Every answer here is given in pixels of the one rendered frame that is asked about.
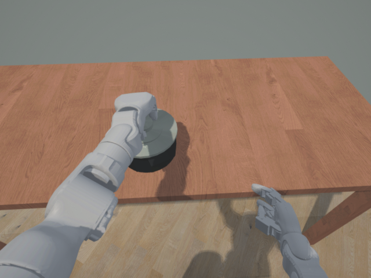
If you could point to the left robot hand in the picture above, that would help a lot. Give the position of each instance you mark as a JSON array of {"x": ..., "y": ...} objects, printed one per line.
[{"x": 144, "y": 100}]

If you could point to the right robot hand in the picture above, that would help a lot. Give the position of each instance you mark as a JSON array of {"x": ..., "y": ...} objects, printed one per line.
[{"x": 280, "y": 219}]

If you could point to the robot left forearm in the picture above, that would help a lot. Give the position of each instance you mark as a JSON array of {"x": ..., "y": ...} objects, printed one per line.
[{"x": 107, "y": 164}]

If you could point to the pot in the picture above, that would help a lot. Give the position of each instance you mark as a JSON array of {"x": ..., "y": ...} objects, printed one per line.
[{"x": 155, "y": 163}]

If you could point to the knob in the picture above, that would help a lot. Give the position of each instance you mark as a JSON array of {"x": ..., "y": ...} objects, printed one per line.
[{"x": 148, "y": 124}]

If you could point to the left robot upper arm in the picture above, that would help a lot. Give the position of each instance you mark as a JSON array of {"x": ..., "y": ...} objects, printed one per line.
[{"x": 50, "y": 249}]

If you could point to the table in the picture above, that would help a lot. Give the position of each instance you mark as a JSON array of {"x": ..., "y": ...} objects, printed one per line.
[{"x": 294, "y": 124}]

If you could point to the lid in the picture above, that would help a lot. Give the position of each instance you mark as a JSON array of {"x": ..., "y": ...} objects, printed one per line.
[{"x": 160, "y": 137}]

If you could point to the robot right forearm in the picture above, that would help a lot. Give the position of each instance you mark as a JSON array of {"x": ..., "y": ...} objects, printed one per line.
[{"x": 300, "y": 260}]

